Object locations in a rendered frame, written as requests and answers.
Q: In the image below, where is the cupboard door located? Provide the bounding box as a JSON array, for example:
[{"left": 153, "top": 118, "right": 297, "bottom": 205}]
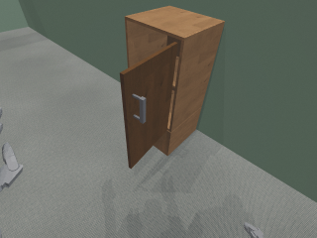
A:
[{"left": 120, "top": 42, "right": 178, "bottom": 169}]

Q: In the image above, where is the handle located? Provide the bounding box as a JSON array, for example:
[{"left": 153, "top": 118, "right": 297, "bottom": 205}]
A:
[{"left": 132, "top": 94, "right": 147, "bottom": 124}]

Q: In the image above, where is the robot left hand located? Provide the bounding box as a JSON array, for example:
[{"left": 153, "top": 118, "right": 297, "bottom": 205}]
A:
[{"left": 0, "top": 107, "right": 23, "bottom": 192}]

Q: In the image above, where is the robot right hand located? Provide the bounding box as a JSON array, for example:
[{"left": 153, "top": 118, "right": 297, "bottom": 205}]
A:
[{"left": 244, "top": 222, "right": 264, "bottom": 238}]

